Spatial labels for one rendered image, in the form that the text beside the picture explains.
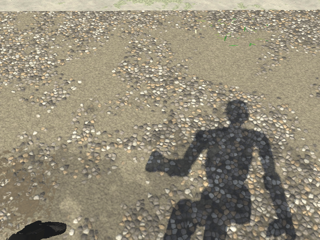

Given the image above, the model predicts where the left robot hand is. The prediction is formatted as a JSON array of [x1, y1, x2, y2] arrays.
[[6, 220, 67, 240]]

